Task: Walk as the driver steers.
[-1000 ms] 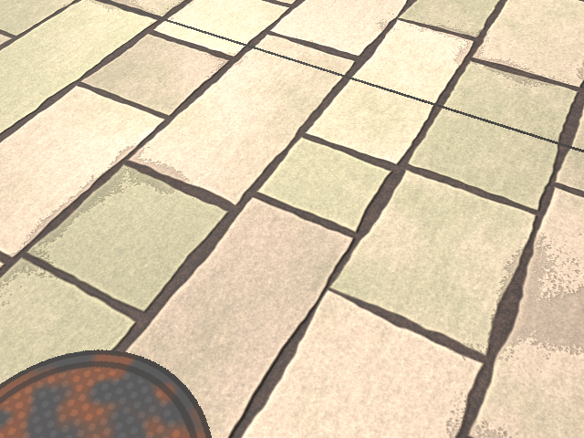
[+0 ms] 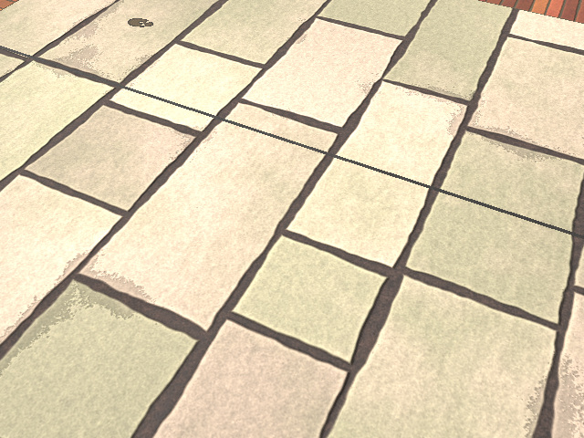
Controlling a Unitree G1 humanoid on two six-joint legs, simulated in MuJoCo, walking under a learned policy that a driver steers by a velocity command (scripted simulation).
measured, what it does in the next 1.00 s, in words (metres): walks ahead: right foot, then left foot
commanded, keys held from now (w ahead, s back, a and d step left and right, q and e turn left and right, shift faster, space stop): w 0.58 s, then no key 0.10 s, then e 0.32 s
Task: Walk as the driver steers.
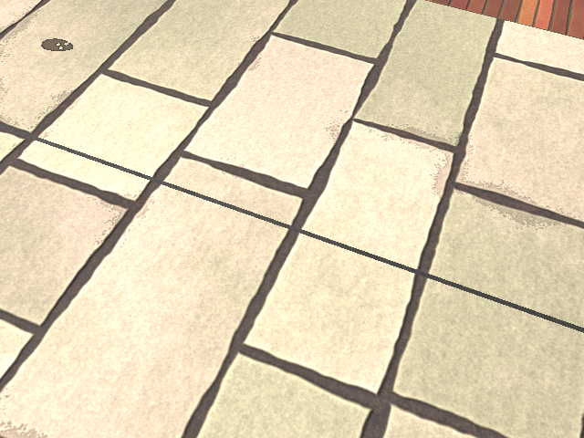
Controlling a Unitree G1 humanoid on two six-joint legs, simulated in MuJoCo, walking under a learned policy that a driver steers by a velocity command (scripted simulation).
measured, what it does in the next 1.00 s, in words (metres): walks ahead, turning right: right foot, then left foot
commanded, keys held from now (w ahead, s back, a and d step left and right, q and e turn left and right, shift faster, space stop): e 0.16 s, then w+e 0.52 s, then w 0.32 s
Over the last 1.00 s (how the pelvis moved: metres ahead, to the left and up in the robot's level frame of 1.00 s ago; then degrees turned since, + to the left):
0.46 -0.04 -0.01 -7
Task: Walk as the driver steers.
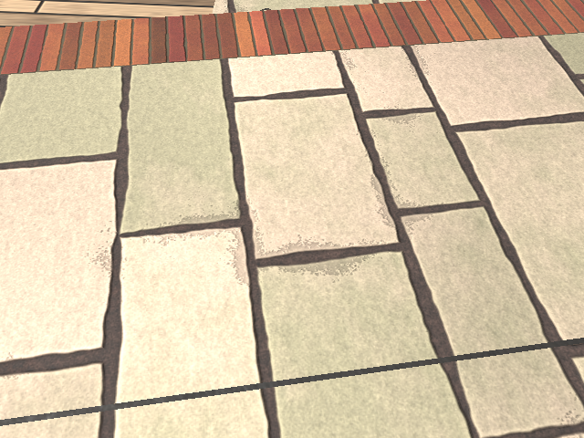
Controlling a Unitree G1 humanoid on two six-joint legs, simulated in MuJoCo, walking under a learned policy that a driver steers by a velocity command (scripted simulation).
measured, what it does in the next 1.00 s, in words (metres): walks ahead: right foot, then left foot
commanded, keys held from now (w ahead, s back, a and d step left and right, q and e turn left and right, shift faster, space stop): w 1.00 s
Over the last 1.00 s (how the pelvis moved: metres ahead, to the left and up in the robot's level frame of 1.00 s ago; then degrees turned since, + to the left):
0.32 -0.09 0.01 -28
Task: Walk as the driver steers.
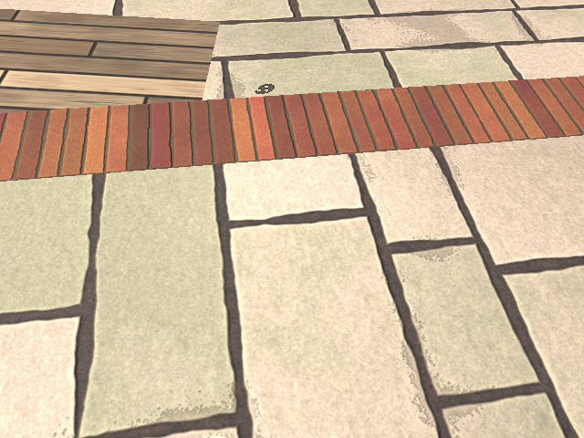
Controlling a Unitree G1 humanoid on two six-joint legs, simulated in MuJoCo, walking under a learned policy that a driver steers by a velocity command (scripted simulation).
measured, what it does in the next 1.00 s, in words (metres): walks ahead: right foot, then left foot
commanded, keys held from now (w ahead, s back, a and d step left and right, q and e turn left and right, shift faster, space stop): w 1.00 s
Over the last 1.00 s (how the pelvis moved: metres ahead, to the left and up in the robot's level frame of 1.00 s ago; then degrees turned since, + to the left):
0.57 0.02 0.00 0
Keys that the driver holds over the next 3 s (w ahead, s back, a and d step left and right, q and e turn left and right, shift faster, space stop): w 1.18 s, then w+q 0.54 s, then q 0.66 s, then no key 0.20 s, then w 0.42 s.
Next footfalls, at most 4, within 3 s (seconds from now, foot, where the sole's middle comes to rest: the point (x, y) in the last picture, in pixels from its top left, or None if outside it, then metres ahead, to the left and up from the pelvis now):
0.32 right None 0.37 -0.15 -0.78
0.86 left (242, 363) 0.67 0.10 -0.78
1.40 right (327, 257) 0.99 -0.14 -0.78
1.92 left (209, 199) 1.20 0.21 -0.78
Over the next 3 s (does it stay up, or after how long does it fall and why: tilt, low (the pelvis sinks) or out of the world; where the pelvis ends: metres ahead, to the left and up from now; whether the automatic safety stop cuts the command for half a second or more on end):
stays up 1.25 0.10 0.00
